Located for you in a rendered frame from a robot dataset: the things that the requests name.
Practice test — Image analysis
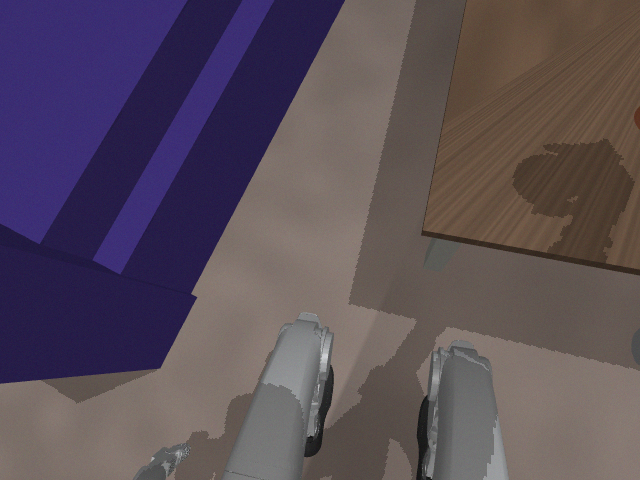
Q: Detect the right robot foot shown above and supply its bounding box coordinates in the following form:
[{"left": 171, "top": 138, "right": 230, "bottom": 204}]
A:
[{"left": 416, "top": 396, "right": 432, "bottom": 480}]

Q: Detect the left robot foot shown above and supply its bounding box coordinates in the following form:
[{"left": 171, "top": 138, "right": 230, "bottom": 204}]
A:
[{"left": 304, "top": 364, "right": 334, "bottom": 457}]

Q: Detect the sofa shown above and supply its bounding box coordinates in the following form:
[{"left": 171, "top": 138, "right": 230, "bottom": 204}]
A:
[{"left": 0, "top": 0, "right": 345, "bottom": 384}]

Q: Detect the coffee table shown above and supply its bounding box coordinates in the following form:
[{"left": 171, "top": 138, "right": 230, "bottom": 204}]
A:
[{"left": 421, "top": 0, "right": 640, "bottom": 276}]

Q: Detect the left robot hand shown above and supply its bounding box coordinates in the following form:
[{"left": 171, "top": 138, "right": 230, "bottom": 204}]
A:
[{"left": 133, "top": 443, "right": 190, "bottom": 480}]

